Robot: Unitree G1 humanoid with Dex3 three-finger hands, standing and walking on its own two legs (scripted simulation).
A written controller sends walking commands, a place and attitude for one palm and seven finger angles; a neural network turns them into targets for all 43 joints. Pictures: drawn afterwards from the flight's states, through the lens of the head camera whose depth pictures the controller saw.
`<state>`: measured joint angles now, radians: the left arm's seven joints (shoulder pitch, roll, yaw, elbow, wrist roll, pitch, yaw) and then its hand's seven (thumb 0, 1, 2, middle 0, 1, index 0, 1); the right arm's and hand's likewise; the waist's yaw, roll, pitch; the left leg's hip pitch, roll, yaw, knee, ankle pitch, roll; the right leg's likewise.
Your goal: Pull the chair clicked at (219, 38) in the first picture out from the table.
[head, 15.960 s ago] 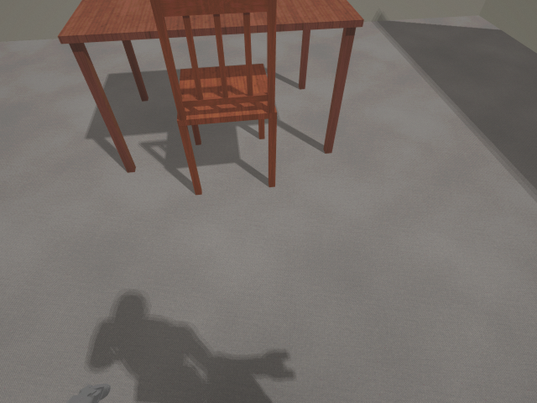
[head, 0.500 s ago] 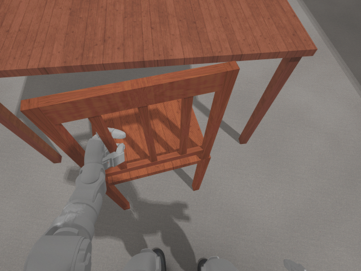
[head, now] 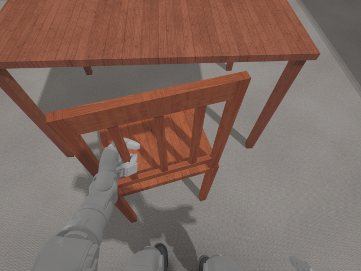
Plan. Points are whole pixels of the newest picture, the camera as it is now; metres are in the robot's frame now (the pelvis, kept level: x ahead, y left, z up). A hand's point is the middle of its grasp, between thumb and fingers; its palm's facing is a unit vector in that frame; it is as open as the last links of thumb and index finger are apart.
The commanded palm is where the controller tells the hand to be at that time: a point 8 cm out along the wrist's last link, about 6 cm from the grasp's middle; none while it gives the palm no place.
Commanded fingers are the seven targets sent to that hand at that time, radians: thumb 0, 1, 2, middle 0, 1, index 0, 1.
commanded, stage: step backward, pulling the chair out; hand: left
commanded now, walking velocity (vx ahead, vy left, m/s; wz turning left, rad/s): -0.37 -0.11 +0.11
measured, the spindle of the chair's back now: (161, 147) +0.42 +0.06 -0.06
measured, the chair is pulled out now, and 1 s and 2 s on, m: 0.14 0.21 0.26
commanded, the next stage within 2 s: none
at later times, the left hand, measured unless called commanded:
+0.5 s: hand (132, 169) +0.35 +0.13 -0.06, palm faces +0.03 -0.99 -0.16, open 5.2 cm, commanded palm +0.34 +0.18 -0.05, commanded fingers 0.00 0.90 0.90 -0.50 -1.45 -0.50 -1.45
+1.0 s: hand (130, 190) +0.29 +0.13 -0.06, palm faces +0.03 -0.98 -0.18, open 5.3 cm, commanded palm +0.29 +0.18 -0.05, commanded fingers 0.00 0.90 0.90 -0.50 -1.45 -0.50 -1.45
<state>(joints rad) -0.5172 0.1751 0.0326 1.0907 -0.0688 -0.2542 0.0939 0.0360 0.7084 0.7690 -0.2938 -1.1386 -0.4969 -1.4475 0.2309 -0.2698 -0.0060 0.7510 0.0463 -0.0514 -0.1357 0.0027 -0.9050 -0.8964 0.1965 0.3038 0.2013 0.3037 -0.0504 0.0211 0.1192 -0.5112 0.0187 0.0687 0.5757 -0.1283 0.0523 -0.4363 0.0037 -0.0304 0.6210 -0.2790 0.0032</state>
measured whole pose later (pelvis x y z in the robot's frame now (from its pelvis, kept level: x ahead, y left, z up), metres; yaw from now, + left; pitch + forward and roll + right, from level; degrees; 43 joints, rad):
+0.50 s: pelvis -0.03 +0.00 +0.00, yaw +2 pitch +4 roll +0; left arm -0.58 0.17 0.04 1.07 -0.05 -0.22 0.09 0.04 0.70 0.77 -0.28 -1.17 -0.50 -1.45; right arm 0.18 -0.28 -0.02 0.77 0.03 -0.05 -0.13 0.00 -0.91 -0.90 0.20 0.30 0.20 0.30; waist -0.05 -0.01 0.16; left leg -0.42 0.00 -0.04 0.61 -0.26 -0.02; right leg -0.47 -0.04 -0.04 0.58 -0.18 0.01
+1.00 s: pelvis -0.07 -0.01 -0.01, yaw +1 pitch +2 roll +0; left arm -0.53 0.19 0.03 1.07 -0.05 -0.26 0.10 0.02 0.68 0.77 -0.28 -1.21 -0.50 -1.45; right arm 0.24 -0.25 0.00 0.76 0.04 -0.04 -0.13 0.00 -0.90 -0.90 0.20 0.30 0.20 0.30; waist -0.06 0.00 0.15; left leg -0.48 0.03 -0.01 0.65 -0.21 -0.02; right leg -0.53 -0.03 -0.04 0.62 -0.22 0.01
